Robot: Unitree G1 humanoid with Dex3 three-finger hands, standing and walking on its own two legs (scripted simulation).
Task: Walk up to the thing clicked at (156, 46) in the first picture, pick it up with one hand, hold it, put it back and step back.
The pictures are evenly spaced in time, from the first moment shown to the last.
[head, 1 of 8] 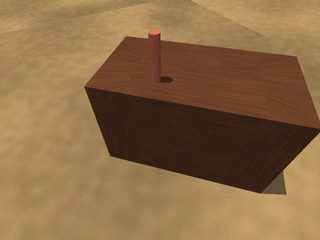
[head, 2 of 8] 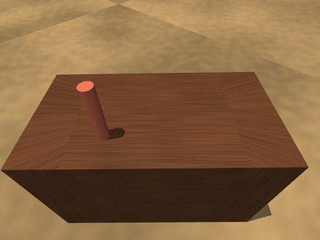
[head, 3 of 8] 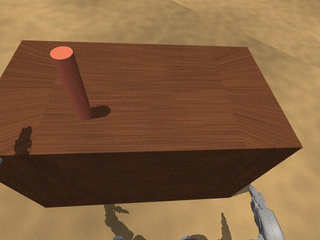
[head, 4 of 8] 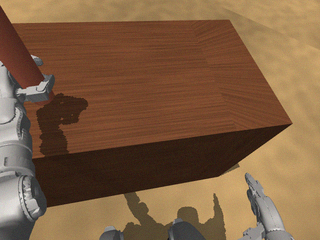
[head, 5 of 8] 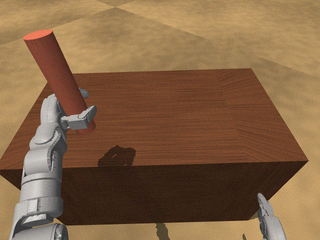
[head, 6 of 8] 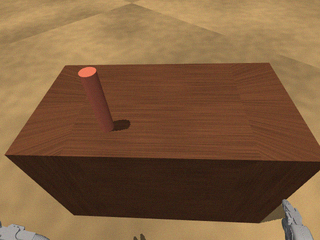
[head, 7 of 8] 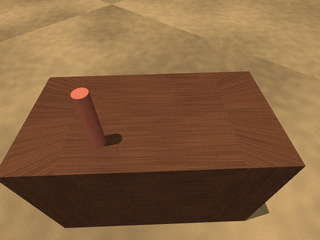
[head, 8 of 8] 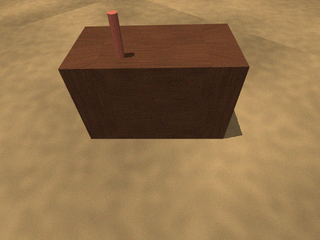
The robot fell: no
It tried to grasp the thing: yes
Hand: left
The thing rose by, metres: 0.27
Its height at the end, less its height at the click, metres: +0.00
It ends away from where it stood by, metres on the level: 0.02
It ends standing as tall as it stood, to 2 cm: yes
